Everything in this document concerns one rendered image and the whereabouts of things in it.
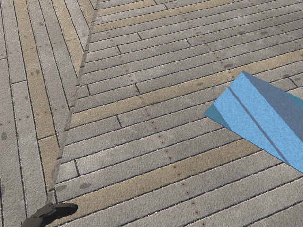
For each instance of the left robot hand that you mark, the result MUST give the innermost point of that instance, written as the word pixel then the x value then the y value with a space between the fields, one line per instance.
pixel 48 213

